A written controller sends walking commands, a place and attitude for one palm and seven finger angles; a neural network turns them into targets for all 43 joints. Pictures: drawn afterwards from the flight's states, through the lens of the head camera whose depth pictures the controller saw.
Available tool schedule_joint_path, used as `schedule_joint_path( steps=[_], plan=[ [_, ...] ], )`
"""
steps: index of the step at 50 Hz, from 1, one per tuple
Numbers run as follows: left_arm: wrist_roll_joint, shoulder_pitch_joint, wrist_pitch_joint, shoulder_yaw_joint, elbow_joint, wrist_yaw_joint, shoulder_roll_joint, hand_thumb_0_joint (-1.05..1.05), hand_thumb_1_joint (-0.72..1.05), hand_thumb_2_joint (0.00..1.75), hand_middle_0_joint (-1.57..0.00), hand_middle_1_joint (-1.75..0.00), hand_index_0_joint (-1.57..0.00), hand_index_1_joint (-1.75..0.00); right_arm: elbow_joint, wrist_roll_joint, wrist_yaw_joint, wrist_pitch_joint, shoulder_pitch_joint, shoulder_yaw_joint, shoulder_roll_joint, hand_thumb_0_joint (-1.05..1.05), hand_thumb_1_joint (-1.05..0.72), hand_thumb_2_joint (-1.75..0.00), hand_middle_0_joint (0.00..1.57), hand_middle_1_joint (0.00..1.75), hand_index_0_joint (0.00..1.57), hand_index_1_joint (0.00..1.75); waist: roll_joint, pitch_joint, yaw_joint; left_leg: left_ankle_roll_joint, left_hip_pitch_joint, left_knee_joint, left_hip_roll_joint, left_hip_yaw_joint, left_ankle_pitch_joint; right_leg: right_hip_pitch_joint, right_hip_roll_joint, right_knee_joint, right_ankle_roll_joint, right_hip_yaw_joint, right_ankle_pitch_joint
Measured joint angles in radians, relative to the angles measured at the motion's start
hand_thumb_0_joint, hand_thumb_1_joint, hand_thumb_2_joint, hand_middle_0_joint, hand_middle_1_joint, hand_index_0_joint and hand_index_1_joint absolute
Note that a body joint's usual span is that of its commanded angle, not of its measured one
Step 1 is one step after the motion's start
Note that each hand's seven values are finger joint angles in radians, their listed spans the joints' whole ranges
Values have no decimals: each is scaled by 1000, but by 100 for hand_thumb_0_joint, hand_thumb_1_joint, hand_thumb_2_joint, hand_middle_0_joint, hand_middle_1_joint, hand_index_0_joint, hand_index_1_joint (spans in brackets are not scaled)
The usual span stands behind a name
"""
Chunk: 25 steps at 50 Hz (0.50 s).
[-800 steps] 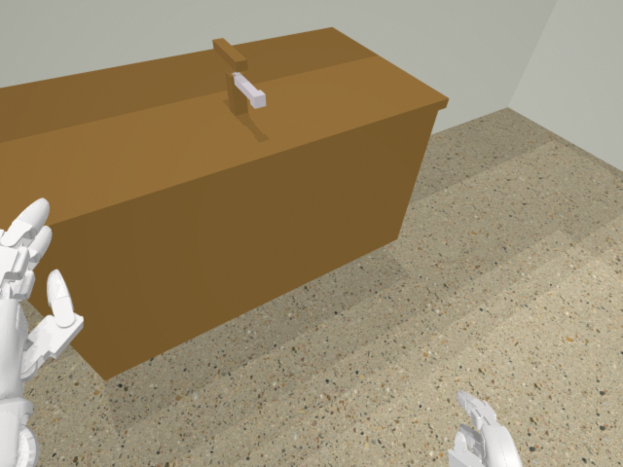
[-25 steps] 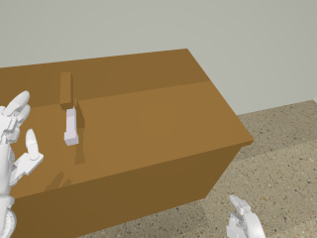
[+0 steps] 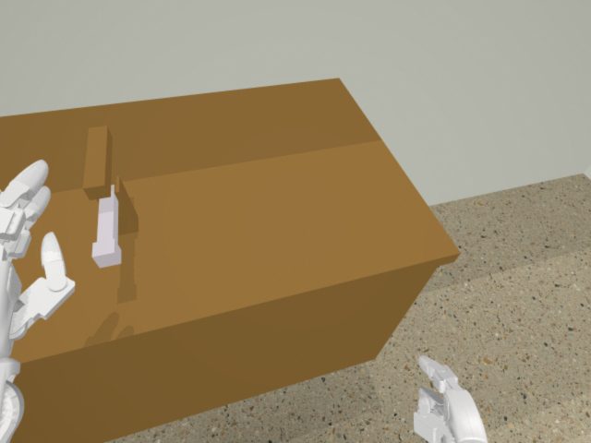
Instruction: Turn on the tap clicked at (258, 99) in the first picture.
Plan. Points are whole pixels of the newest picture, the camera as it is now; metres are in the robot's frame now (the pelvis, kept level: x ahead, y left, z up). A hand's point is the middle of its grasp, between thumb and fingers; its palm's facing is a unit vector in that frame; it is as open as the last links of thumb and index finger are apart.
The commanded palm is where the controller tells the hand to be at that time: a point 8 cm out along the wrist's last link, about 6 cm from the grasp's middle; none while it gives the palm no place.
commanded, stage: come to a stop and stand still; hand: left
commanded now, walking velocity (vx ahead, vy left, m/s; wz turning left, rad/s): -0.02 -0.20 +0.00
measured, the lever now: (107, 253) +0.33 +0.30 +0.05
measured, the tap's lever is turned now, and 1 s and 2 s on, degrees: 0 0 0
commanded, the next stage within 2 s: look again from close up in 1.22 s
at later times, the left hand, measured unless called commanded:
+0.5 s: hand (72, 274) +0.23 +0.24 +0.17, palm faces +0.36 -0.79 -0.50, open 7.4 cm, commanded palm +0.16 +0.27 +0.17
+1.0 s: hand (0, 253) +0.24 +0.31 +0.18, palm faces +0.39 -0.86 -0.34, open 7.4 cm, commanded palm +0.18 +0.34 +0.17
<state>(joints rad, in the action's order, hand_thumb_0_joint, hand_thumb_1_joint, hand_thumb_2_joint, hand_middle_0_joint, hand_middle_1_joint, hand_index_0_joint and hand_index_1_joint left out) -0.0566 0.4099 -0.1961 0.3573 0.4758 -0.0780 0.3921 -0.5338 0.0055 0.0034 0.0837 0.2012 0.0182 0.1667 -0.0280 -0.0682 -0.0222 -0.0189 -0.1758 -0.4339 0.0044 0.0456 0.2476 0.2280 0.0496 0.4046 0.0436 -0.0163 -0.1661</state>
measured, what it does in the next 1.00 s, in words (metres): shifts its weight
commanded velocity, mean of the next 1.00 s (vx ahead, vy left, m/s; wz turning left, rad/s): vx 0.00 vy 0.05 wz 0.00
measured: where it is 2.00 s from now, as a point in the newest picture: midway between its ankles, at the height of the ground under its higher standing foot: outside the picture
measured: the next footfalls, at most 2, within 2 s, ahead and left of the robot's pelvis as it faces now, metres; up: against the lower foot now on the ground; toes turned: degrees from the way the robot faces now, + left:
none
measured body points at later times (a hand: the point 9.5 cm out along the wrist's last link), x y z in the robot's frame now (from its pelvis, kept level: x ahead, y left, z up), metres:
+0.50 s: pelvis +0.00 -0.01 +0.00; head +0.03 -0.01 +0.45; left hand +0.21 +0.28 +0.19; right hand +0.18 -0.25 -0.08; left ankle -0.01 +0.10 -0.74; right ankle +0.03 -0.09 -0.74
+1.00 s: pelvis +0.01 +0.07 -0.01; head +0.04 +0.10 +0.44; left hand +0.21 +0.35 +0.20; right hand +0.20 -0.13 -0.07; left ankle -0.02 +0.10 -0.74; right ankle +0.00 -0.07 -0.74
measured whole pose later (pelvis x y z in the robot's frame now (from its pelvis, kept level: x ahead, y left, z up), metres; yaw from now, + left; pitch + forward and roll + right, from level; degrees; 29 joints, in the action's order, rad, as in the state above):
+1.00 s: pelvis +0.01 +0.07 -0.01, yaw -2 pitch -1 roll -1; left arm -0.02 0.32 -0.25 0.38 0.52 -0.09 0.37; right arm -0.55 -0.01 0.05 0.15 0.18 0.04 0.17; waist -0.06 -0.08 -0.06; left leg -0.12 -0.16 -0.47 0.10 0.08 0.30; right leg 0.22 -0.03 0.51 0.03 -0.04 -0.27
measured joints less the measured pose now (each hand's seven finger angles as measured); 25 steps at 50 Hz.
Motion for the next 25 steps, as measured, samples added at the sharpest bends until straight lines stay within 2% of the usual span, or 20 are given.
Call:
schedule_joint_path(
  steps=[7, 13, 17, 21, 23, 24, 25],
  plan=[
    [-14, 52, 25, -13, -12, -12, -24, 1, 89, 90, -21, -30, -21, -30, -14, 9, -14, -2, 1, -15, 40, 1, -90, -90, 21, 30, 20, 30, 29, 20, 5, 27, -30, -33, -42, -10, 17, 11, 41, -13, 35, -12, 8],
    [-2, 68, 46, -47, -16, -37, -49, 1, 89, 90, -21, -30, -21, -30, -40, 21, -30, -11, 8, -33, 86, 1, -90, -90, 20, 30, 20, 30, 63, 47, 5, -9, -58, -64, -38, -58, 24, 2, 60, -67, 41, -21, 33],
    [0, 65, 46, -38, -17, -47, -32, 1, 89, 90, -21, -30, -21, -30, -48, 26, -33, -17, 6, -37, 93, 1, -90, -90, 20, 30, 20, 30, 57, 48, 5, -14, -53, -46, -24, -70, 11, 4, 54, -79, 40, -15, 41],
    [0, 60, 44, -33, -12, -50, -17, 1, 89, 90, -21, -30, -21, -30, -49, 27, -35, -17, 1, -37, 92, 1, -90, -90, 20, 30, 20, 30, 57, 42, 11, 14, -28, -4, -16, -71, 16, 5, 43, -66, 29, -16, 31],
    [0, 65, 44, -32, -9, -51, -13, 1, 89, 90, -21, -30, -21, -30, -47, 26, -35, -20, -4, -33, 85, 1, -90, -90, 20, 30, 20, 30, 52, 38, 12, 15, -19, 0, -9, -65, 12, 3, 36, -58, 22, -11, 27],
    [31, 18, 49, -19, -17, -29, 20, 1, 89, 90, -21, -30, -21, -30, -41, 21, -38, -4, 8, -41, 77, 1, -90, -90, 20, 30, 20, 30, 47, 29, -4, 13, -29, -16, -10, -60, 13, 0, 35, -60, 13, -13, 27],
    [44, -56, 20, 4, -58, -8, 67, 1, 89, 90, -21, -30, -22, -30, -42, 16, -40, 14, 19, -43, 68, 1, -90, -90, 20, 30, 20, 30, 37, 25, -18, 5, -46, -34, -9, -55, 3, 9, 32, -56, 10, -20, 28]
  ],
)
